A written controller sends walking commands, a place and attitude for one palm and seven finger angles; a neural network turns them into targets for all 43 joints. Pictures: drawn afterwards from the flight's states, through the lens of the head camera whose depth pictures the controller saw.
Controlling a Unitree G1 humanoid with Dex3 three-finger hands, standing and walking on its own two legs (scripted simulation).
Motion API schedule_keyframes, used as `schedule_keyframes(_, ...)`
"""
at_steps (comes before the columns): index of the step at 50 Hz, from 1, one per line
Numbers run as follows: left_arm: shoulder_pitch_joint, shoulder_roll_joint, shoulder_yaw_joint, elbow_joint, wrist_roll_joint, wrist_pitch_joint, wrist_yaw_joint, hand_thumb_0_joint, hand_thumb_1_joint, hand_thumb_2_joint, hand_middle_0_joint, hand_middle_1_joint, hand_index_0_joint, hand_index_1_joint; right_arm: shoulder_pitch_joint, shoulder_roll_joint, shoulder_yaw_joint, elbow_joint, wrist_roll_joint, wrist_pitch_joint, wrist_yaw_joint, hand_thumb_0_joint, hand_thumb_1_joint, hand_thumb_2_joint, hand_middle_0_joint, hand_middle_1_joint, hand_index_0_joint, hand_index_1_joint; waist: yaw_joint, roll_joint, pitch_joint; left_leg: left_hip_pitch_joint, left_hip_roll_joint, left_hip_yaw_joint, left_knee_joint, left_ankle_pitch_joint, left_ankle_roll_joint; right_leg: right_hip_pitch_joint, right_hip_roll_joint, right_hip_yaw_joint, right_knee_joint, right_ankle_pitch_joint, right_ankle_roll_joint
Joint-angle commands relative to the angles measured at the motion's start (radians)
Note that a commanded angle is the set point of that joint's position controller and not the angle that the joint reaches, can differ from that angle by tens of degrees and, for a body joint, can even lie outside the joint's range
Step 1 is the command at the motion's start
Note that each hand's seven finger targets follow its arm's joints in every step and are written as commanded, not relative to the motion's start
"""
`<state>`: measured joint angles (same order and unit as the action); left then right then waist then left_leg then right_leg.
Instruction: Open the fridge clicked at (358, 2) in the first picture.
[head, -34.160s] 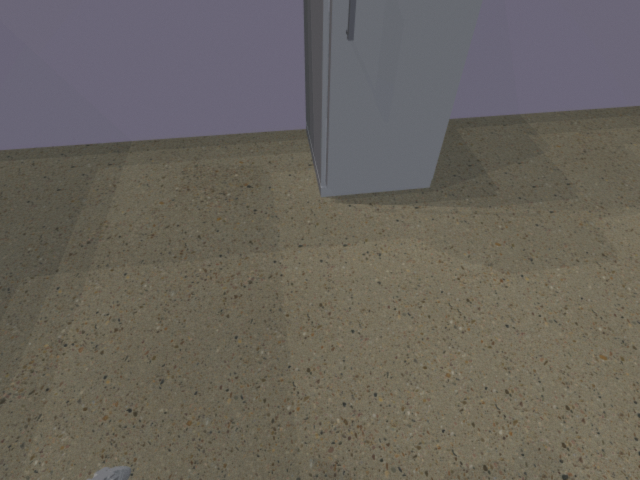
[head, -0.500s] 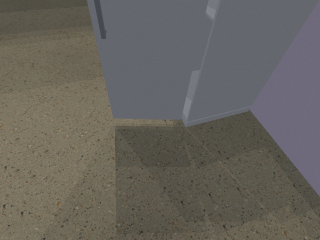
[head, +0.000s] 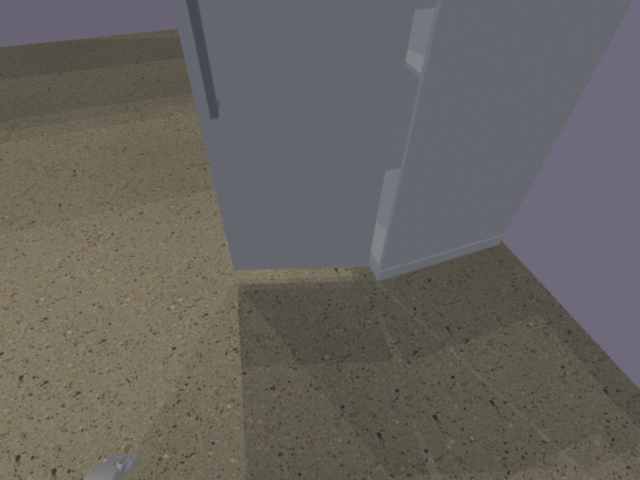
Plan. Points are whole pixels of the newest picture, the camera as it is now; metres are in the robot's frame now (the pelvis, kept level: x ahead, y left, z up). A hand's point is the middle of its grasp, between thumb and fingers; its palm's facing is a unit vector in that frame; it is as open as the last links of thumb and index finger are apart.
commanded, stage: let the arm hang, fingers relaxed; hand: left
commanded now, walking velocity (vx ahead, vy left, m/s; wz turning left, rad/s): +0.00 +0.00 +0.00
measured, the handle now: (200, 30) +0.91 +0.30 +0.17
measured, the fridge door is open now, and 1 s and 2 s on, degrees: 72 72 72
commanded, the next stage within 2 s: look to check the result in 0.14 s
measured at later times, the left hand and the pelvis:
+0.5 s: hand out of the picture +0.06 +0.23 -0.16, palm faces -0.05 -0.94 -0.33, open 7.4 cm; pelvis +0.00 -0.01 +0.00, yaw +0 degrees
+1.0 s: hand out of the picture +0.09 +0.22 -0.15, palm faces -0.04 -0.94 -0.34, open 7.4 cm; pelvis +0.00 -0.03 +0.00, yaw +0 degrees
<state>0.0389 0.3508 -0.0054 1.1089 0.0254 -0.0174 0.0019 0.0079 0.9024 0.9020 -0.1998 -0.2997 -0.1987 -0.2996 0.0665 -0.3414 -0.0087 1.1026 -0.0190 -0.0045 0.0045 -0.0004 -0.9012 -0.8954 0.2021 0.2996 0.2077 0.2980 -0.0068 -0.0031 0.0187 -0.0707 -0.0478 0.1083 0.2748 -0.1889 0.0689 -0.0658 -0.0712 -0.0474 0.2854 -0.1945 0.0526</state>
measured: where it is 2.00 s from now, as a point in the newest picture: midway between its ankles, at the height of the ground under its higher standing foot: outside the picture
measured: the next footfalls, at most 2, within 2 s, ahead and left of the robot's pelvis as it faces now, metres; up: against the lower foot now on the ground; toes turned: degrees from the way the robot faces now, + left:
none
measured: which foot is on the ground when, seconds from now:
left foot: down 0.00-1.00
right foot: down 0.00-1.00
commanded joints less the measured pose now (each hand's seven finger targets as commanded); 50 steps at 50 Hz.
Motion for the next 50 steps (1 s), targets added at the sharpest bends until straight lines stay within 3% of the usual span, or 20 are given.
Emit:
schedule_keyframes(1,-0.003,0.193,0.037,-0.047,-0.003,-0.006,0.014,0.000,0.900,0.900,-0.200,-0.300,-0.200,-0.300,-0.023,-0.221,-0.036,-0.043,0.000,-0.018,-0.012,0.000,-0.900,-0.900,0.200,0.300,0.200,0.300,0.002,0.020,-0.048,0.037,0.194,-0.146,-0.053,0.331,-0.050,-0.005,-0.076,0.059,-0.013,0.179,-0.062)
schedule_keyframes(2,0.001,0.196,0.039,-0.049,-0.002,-0.008,0.014,0.000,0.900,0.900,-0.200,-0.300,-0.200,-0.300,-0.018,-0.222,-0.037,-0.045,0.003,-0.018,-0.012,0.000,-0.900,-0.900,0.200,0.300,0.200,0.300,0.003,0.001,-0.059,0.039,0.195,-0.150,-0.049,0.336,-0.048,0.002,-0.075,0.062,-0.016,0.187,-0.063)
schedule_keyframes(10,0.014,0.195,0.038,-0.042,-0.005,-0.010,0.014,0.000,0.900,0.900,-0.200,-0.300,-0.200,-0.300,-0.005,-0.222,-0.036,-0.035,0.004,-0.021,-0.016,0.000,-0.900,-0.900,0.200,0.300,0.200,0.300,-0.002,0.021,-0.078,0.059,0.194,-0.143,-0.046,0.357,-0.050,0.024,-0.083,0.064,-0.021,0.237,-0.070)
schedule_keyframes(29,0.031,0.199,0.035,-0.019,-0.006,-0.015,0.015,0.000,0.900,0.900,-0.200,-0.300,-0.200,-0.300,-0.002,-0.215,-0.034,-0.018,0.005,-0.017,-0.015,0.000,-0.900,-0.900,0.200,0.300,0.200,0.300,-0.003,0.000,-0.047,0.037,0.198,-0.145,-0.065,0.224,-0.044,0.013,-0.089,0.084,-0.067,0.196,-0.074)
schedule_keyframes(47,0.027,0.204,0.038,-0.029,-0.006,-0.024,0.016,0.000,0.900,0.900,-0.200,-0.300,-0.200,-0.300,-0.007,-0.218,-0.032,-0.023,0.005,-0.020,-0.015,0.000,-0.900,-0.900,0.200,0.300,0.200,0.300,-0.001,-0.015,-0.073,0.054,0.202,-0.141,-0.055,0.273,-0.049,0.032,-0.091,0.091,-0.062,0.287,-0.081)
schedule_keyframes(50,0.023,0.202,0.036,-0.029,-0.007,-0.023,0.015,0.000,0.900,0.900,-0.200,-0.300,-0.200,-0.300,-0.008,-0.216,-0.031,-0.019,0.003,-0.020,-0.015,0.000,-0.900,-0.900,0.200,0.300,0.200,0.300,-0.001,0.007,-0.058,0.043,0.201,-0.138,-0.064,0.246,-0.052,0.032,-0.091,0.096,-0.068,0.264,-0.081)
